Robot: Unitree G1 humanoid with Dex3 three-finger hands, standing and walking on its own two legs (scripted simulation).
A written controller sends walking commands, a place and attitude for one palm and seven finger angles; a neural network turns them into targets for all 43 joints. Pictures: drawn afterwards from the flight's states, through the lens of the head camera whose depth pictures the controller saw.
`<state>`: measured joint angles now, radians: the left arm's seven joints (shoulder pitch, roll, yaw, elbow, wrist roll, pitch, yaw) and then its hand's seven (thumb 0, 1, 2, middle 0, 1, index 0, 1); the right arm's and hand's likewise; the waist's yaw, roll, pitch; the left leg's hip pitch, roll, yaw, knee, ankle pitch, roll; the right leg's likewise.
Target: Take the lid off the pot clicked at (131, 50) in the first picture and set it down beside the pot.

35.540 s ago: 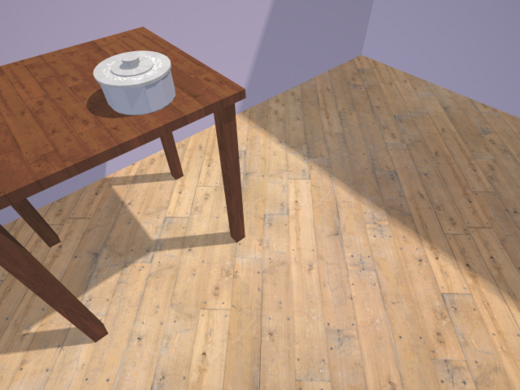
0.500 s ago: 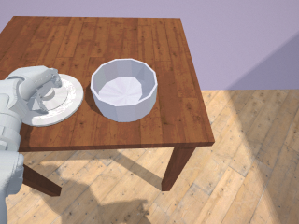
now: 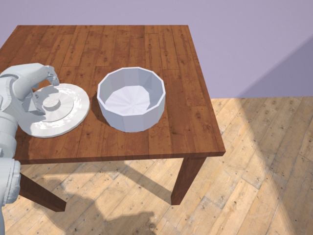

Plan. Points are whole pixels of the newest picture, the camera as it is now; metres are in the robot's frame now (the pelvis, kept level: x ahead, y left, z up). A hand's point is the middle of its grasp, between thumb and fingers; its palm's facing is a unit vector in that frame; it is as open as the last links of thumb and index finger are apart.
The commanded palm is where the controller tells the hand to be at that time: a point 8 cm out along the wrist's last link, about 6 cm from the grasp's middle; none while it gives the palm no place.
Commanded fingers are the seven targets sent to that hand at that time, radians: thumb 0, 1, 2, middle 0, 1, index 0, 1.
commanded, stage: raise the empty hand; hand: left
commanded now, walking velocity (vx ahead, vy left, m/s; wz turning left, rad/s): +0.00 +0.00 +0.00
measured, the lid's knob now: (51, 103) +0.47 +0.29 +0.04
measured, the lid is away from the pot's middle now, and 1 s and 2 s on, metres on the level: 0.23 0.23 0.23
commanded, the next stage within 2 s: draw the hand back to the body in 0.92 s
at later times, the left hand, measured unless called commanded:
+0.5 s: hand (24, 77) +0.45 +0.30 +0.16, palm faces -0.32 -0.08 -0.94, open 11.1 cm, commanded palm +0.45 +0.30 +0.23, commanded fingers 0.00 -0.06 0.75 -0.39 -0.78 -0.39 -0.78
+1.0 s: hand (16, 61) +0.47 +0.31 +0.20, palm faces -0.30 -0.09 -0.95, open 11.1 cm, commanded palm +0.46 +0.30 +0.26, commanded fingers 0.00 -0.06 0.75 -0.39 -0.78 -0.39 -0.78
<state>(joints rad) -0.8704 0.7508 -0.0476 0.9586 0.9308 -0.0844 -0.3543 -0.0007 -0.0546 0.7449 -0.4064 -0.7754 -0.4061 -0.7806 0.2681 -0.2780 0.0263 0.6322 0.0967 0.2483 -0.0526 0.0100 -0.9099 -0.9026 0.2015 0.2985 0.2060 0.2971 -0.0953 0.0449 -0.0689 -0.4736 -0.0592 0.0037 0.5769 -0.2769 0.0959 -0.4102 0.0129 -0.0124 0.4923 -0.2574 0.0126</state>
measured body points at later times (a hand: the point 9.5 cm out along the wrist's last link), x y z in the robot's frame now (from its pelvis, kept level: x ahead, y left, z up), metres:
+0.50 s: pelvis +0.00 +0.00 +0.00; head +0.05 +0.01 +0.45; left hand +0.47 +0.31 +0.21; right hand +0.07 -0.26 -0.12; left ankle +0.00 +0.05 -0.73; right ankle -0.02 -0.14 -0.73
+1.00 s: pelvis +0.00 +0.01 +0.00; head +0.05 +0.01 +0.45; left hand +0.48 +0.31 +0.25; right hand +0.08 -0.26 -0.12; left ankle +0.00 +0.05 -0.73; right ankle -0.01 -0.14 -0.73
